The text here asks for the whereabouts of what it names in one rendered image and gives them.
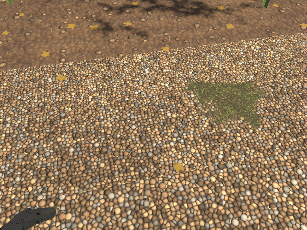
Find robot left hand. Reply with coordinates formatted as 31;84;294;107
0;207;57;230

